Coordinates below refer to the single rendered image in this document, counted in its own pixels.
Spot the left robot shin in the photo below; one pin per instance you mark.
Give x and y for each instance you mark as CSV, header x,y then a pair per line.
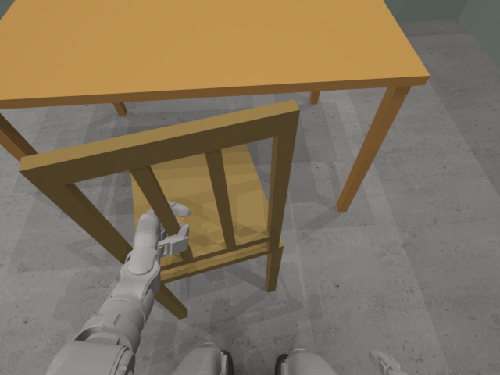
x,y
210,344

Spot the left robot upper arm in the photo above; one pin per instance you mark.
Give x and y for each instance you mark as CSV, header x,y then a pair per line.
x,y
92,358

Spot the left robot forearm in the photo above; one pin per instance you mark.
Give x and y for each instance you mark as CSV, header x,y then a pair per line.
x,y
124,313

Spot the left robot hand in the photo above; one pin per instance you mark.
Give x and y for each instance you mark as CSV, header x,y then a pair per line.
x,y
151,233

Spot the right robot hand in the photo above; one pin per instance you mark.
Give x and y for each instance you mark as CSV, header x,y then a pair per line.
x,y
386,365

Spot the chair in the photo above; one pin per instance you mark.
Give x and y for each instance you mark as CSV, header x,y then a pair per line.
x,y
204,165

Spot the table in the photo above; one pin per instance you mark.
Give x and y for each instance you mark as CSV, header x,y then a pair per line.
x,y
81,52

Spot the left robot thigh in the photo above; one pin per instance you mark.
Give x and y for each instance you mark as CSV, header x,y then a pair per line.
x,y
203,361

